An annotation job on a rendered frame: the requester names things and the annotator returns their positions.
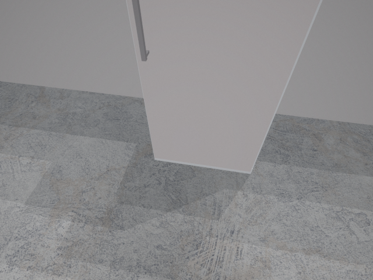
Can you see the handle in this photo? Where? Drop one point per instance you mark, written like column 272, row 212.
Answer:
column 139, row 27

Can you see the fridge door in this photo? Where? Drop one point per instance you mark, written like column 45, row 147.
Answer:
column 215, row 73

